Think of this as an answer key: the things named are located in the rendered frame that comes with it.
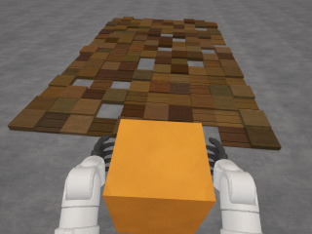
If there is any carton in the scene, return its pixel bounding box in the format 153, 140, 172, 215
102, 119, 216, 234

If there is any left robot hand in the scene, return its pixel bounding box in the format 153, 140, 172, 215
91, 135, 115, 172

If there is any robot left forearm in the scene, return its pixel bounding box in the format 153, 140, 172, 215
55, 155, 105, 234

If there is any right robot hand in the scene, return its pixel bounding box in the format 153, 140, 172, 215
206, 137, 228, 176

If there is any robot right forearm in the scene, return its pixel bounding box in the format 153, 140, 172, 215
213, 159, 263, 234

